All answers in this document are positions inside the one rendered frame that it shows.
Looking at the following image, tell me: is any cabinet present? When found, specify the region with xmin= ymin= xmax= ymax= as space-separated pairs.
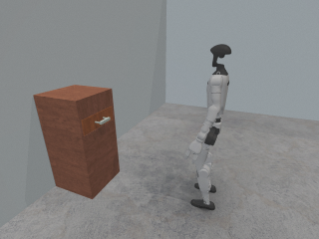
xmin=33 ymin=85 xmax=120 ymax=199

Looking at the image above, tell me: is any robot head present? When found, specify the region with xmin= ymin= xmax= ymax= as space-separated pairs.
xmin=210 ymin=44 xmax=231 ymax=76

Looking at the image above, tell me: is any handle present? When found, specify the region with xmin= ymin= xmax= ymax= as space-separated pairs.
xmin=95 ymin=117 xmax=111 ymax=124

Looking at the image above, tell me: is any robot left hand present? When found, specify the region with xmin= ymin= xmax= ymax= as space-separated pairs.
xmin=184 ymin=140 xmax=202 ymax=164

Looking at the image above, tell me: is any robot left forearm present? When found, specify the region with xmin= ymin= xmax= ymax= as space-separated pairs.
xmin=195 ymin=106 xmax=218 ymax=143

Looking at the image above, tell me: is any robot right shin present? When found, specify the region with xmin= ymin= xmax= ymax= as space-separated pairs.
xmin=204 ymin=162 xmax=213 ymax=187

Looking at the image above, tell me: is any drawer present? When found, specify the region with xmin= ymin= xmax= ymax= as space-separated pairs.
xmin=81 ymin=106 xmax=114 ymax=136

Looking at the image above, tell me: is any left robot upper arm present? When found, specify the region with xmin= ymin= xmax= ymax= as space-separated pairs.
xmin=209 ymin=75 xmax=223 ymax=114

